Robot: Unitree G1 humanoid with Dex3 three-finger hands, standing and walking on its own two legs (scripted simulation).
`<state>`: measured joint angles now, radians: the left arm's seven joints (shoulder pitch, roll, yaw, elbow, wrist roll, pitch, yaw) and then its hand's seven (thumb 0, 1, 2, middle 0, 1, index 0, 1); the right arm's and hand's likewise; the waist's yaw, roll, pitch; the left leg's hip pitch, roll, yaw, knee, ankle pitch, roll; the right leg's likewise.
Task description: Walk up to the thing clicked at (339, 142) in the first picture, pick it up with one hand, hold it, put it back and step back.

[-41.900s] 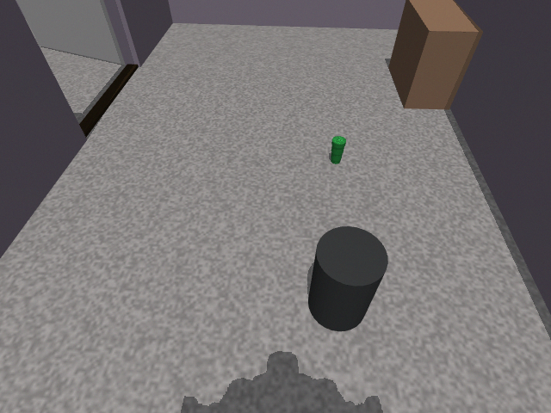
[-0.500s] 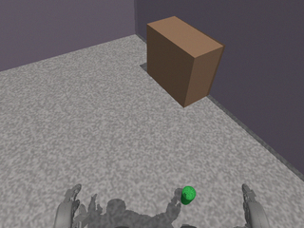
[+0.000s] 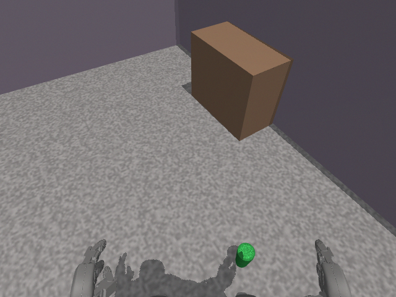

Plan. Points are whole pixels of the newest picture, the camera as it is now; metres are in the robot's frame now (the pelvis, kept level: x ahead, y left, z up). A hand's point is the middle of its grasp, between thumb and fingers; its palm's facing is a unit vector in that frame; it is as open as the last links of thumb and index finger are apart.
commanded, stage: home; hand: right
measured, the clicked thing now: (243, 256) +0.39 -0.19 -0.65
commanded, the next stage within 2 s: stand in 0.30 s
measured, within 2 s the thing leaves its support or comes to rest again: neither
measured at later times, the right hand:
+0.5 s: hand (303, 292) +0.15 -0.19 -0.05, palm faces +0.11 +0.95 -0.29, open 17.2 cm
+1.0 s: hand out of the picture +0.11 -0.24 -0.11, palm faces -0.02 +0.94 -0.35, open 7.8 cm
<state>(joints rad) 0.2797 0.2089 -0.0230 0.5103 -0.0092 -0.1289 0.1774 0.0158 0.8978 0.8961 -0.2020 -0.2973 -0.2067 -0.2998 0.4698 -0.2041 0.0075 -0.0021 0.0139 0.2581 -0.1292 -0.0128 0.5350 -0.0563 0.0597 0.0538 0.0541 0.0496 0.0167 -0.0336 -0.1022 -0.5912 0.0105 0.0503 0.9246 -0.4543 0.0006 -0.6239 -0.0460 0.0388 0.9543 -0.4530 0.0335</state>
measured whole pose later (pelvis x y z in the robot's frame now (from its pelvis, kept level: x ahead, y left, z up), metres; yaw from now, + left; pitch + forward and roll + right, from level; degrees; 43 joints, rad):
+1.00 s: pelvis -0.01 -0.01 +0.02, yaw +0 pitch +0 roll +0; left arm 0.20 0.31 0.03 0.83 0.06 -0.02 0.01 0.01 0.90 0.89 -0.20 -0.30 -0.21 -0.30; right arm 0.25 -0.33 -0.02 0.67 -0.05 0.02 -0.02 0.00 -0.81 -0.88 0.21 0.30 0.20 0.29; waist -0.01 0.02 0.02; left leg -0.40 0.05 0.02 0.80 -0.40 -0.01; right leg -0.41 -0.01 0.01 0.79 -0.38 0.01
